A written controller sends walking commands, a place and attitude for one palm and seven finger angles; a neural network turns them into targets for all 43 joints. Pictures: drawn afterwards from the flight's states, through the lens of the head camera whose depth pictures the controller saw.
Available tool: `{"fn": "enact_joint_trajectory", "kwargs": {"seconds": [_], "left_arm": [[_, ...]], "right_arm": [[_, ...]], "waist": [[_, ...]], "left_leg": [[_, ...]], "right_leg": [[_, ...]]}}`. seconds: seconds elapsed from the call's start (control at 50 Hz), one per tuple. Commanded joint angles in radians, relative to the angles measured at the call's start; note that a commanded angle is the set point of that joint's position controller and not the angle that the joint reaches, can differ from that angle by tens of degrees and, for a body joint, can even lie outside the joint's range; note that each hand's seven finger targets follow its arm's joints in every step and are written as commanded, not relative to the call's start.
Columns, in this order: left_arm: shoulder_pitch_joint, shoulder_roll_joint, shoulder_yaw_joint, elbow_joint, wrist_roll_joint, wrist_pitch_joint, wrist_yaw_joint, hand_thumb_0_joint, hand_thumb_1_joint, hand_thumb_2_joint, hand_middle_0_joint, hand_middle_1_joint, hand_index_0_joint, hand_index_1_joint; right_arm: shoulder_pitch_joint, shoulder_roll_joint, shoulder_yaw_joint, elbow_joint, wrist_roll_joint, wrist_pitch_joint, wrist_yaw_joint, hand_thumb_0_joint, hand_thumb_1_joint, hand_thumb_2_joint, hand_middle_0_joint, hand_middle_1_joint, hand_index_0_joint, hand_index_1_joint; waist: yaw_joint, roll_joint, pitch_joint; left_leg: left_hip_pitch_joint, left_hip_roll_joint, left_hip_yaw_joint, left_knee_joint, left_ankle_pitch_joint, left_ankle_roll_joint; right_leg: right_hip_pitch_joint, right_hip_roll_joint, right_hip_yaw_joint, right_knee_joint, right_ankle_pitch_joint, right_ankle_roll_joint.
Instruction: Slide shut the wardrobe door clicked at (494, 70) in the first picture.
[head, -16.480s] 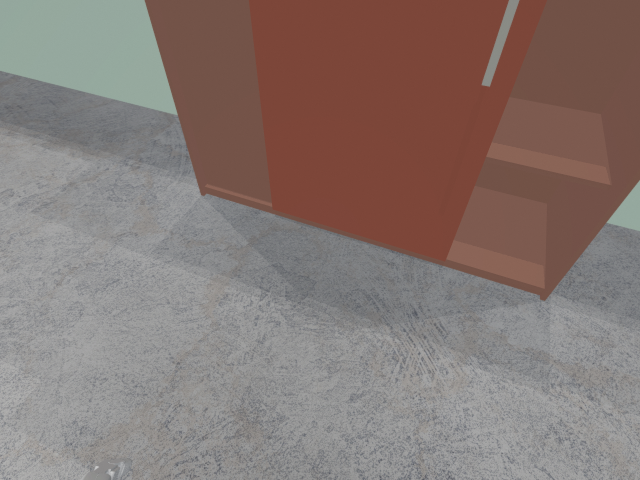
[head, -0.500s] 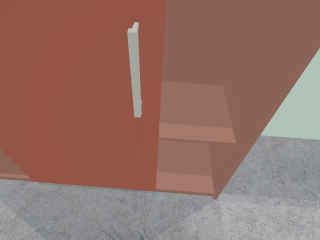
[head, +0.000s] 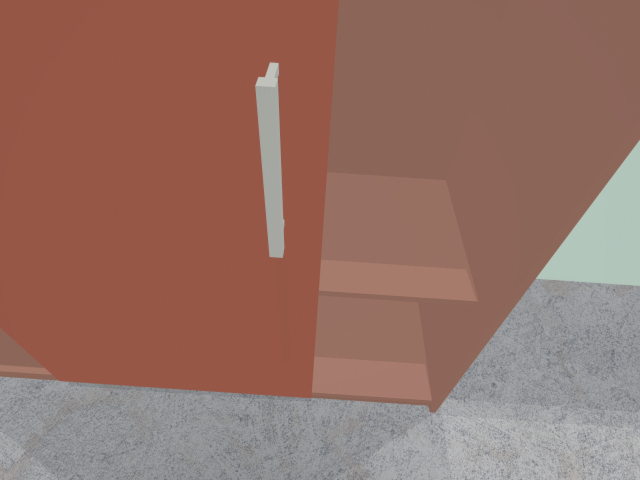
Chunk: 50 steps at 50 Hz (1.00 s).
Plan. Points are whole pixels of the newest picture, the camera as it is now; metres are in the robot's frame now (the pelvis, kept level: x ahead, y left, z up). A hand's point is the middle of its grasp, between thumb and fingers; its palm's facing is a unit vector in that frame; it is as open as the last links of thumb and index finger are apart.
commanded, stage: come to a stop and stand still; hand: left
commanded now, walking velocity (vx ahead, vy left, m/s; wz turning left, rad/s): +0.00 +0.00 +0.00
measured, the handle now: (275, 173) +0.46 +0.10 +0.16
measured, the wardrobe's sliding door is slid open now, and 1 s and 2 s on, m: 0.37 0.37 0.37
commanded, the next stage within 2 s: look again from close up in 0.10 s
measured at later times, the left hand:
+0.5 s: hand out of the picture -0.01 +0.16 -0.18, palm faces +0.02 -0.99 -0.16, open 7.4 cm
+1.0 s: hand out of the picture -0.02 +0.14 -0.18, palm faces +0.03 -0.99 -0.15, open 7.4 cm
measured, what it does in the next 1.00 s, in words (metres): stands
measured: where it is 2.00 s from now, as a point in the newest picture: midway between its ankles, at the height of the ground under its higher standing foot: outside the picture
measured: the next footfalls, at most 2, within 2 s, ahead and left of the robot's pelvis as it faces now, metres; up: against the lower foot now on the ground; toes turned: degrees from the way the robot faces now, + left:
none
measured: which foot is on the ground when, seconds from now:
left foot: down 0.00-1.00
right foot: down 0.00-1.00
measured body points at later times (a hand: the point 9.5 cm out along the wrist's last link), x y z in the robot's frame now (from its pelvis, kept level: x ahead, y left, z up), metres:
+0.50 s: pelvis +0.00 +0.00 +0.00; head +0.01 +0.01 +0.45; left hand -0.01 +0.21 -0.16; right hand +0.00 -0.22 -0.16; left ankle -0.02 +0.06 -0.74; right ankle -0.01 -0.15 -0.74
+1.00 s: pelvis +0.00 -0.02 +0.00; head +0.00 -0.01 +0.45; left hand -0.02 +0.19 -0.16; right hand +0.00 -0.23 -0.16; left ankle -0.02 +0.06 -0.74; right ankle -0.01 -0.15 -0.74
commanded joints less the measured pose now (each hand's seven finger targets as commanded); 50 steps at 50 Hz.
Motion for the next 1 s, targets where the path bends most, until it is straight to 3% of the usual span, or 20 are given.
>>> {"fn": "enact_joint_trajectory", "kwargs": {"seconds": [0.0, 0.14, 0.32, 0.38, 0.48, 0.62, 0.76, 0.98], "left_arm": [[0.084, 0.085, 0.018, -0.017, -0.002, -0.006, 0.009, 0.000, 0.900, 0.900, -0.200, -0.300, -0.200, -0.300], [0.081, 0.091, 0.019, -0.020, -0.003, -0.006, 0.009, 0.000, 0.900, 0.900, -0.200, -0.300, -0.200, -0.300], [0.084, 0.087, 0.019, -0.015, -0.002, -0.004, 0.009, 0.000, 0.900, 0.900, -0.200, -0.300, -0.200, -0.300], [0.094, 0.083, 0.018, -0.012, -0.003, -0.005, 0.009, 0.000, 0.900, 0.900, -0.200, -0.300, -0.200, -0.300], [0.099, 0.078, 0.017, -0.006, -0.003, -0.005, 0.010, 0.000, 0.900, 0.900, -0.200, -0.300, -0.200, -0.300], [0.111, 0.070, 0.015, 0.000, -0.001, -0.005, 0.008, 0.000, 0.900, 0.900, -0.200, -0.300, -0.200, -0.300], [0.122, 0.068, 0.016, 0.003, -0.002, -0.010, 0.009, 0.000, 0.900, 0.900, -0.200, -0.300, -0.200, -0.300], [0.126, 0.065, 0.014, 0.008, -0.002, -0.010, 0.008, 0.000, 0.900, 0.900, -0.200, -0.300, -0.200, -0.300]], "right_arm": [[0.054, -0.104, -0.014, -0.021, -0.003, -0.005, -0.001, 0.000, -0.900, -0.900, 0.200, 0.300, 0.200, 0.300], [0.062, -0.108, -0.014, -0.015, -0.002, -0.008, -0.001, 0.000, -0.900, -0.900, 0.200, 0.300, 0.200, 0.300], [0.071, -0.097, -0.015, -0.002, 0.000, -0.005, 0.000, 0.000, -0.900, -0.900, 0.200, 0.300, 0.200, 0.300], [0.080, -0.095, -0.015, 0.002, -0.001, -0.008, -0.002, 0.000, -0.900, -0.900, 0.200, 0.300, 0.200, 0.300], [0.091, -0.088, -0.013, 0.006, 0.000, -0.008, -0.004, 0.000, -0.900, -0.900, 0.200, 0.300, 0.200, 0.300], [0.090, -0.083, -0.013, 0.004, 0.000, -0.003, -0.002, 0.000, -0.900, -0.900, 0.200, 0.300, 0.200, 0.300], [0.103, -0.077, -0.012, 0.005, 0.001, -0.009, -0.004, 0.000, -0.900, -0.900, 0.200, 0.300, 0.200, 0.300], [0.107, -0.071, -0.011, 0.008, 0.001, -0.006, -0.005, 0.000, -0.900, -0.900, 0.200, 0.300, 0.200, 0.300]], "waist": [[0.001, 0.025, 0.070], [0.000, 0.008, 0.038], [-0.001, -0.003, 0.072], [-0.001, 0.016, 0.045], [-0.003, 0.021, 0.065], [-0.002, 0.019, 0.103], [-0.002, 0.016, 0.057], [-0.002, 0.012, 0.081]], "left_leg": [[-0.034, 0.171, -0.151, -0.114, 0.293, -0.037], [0.000, 0.172, -0.147, -0.114, 0.320, -0.039], [-0.025, 0.168, -0.147, -0.132, 0.233, -0.039], [0.006, 0.171, -0.146, -0.129, 0.268, -0.038], [-0.002, 0.172, -0.145, -0.131, 0.268, -0.040], [-0.035, 0.169, -0.147, -0.150, 0.145, -0.038], [-0.004, 0.171, -0.137, -0.126, 0.232, -0.037], [-0.015, 0.171, -0.135, -0.126, 0.204, -0.039]], "right_leg": [[-0.013, -0.051, 0.038, -0.044, 0.158, -0.059], [0.002, -0.055, 0.041, -0.043, 0.176, -0.059], [-0.003, -0.054, 0.045, -0.061, 0.147, -0.060], [-0.002, -0.054, 0.043, -0.057, 0.158, -0.059], [-0.007, -0.051, 0.043, -0.060, 0.154, -0.060], [-0.031, -0.049, 0.051, -0.078, 0.111, -0.063], [-0.011, -0.053, 0.051, -0.068, 0.169, -0.065], [-0.026, -0.050, 0.056, -0.074, 0.157, -0.067]]}}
